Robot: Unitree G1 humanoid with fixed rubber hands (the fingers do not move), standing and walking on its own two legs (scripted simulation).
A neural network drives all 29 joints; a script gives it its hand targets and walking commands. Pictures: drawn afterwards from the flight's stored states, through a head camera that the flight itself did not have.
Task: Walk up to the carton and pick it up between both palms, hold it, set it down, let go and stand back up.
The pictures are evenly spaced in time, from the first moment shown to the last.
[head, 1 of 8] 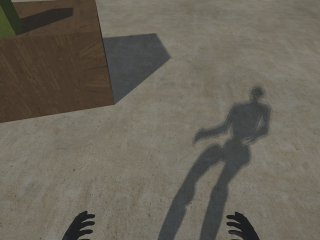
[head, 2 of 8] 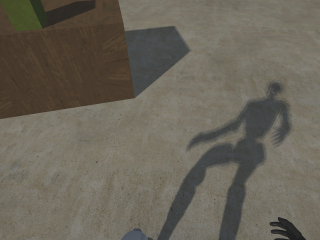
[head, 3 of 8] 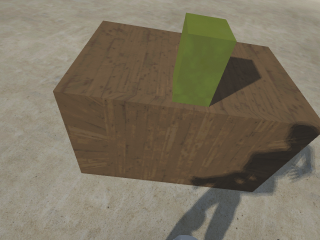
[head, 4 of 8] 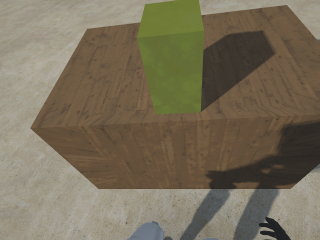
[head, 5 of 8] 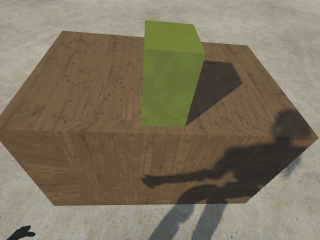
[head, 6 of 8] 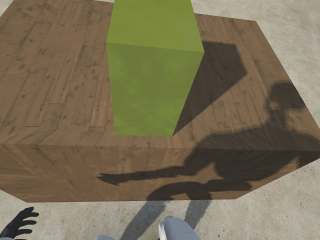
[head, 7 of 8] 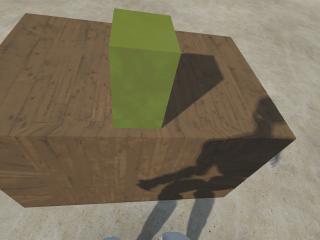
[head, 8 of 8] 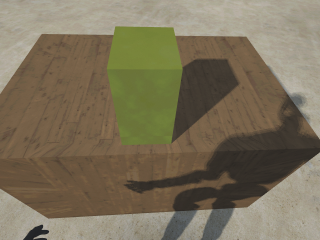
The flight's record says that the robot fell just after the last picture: no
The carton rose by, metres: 0.00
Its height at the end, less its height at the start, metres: +0.00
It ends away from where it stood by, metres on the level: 0.00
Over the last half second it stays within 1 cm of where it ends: yes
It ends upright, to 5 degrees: yes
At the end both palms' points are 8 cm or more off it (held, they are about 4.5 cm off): yes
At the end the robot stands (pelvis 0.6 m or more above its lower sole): yes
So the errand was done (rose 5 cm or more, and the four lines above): no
